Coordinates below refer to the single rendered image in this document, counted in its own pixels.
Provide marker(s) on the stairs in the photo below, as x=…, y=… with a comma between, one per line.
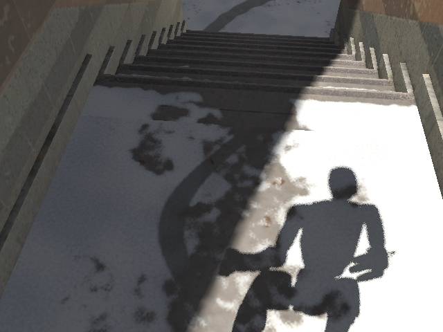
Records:
x=257, y=58

